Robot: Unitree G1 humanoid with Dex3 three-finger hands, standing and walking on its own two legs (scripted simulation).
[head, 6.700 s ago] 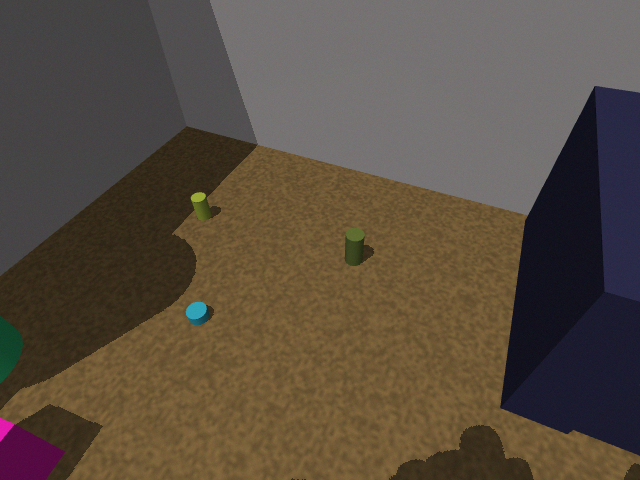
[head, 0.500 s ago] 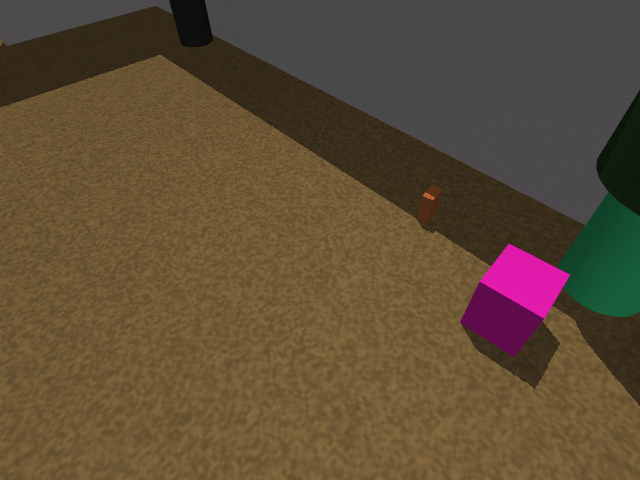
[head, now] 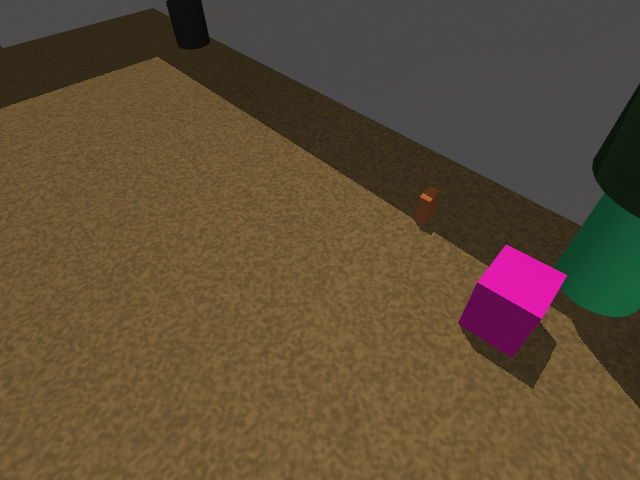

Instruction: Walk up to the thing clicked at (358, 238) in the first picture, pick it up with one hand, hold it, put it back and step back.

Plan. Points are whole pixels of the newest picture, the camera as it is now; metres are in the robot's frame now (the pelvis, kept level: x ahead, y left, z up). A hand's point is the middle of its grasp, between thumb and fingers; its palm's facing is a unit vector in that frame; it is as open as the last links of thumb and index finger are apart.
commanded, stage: stand
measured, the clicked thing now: out of the picture -0.45 -0.93 -0.71
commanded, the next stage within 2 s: walk up in 0.58 s
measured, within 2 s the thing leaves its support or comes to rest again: neither
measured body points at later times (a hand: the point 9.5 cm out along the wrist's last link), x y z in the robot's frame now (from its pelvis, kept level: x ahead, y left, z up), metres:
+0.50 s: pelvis +0.00 +0.00 +0.00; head +0.02 +0.00 +0.45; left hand +0.07 +0.31 -0.13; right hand +0.07 -0.30 -0.13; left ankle +0.02 +0.16 -0.75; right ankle -0.02 -0.13 -0.75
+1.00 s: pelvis +0.11 +0.07 -0.01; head +0.11 +0.10 +0.44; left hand +0.12 +0.40 -0.15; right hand +0.17 -0.26 -0.10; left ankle +0.12 +0.17 -0.75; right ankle +0.06 -0.09 -0.67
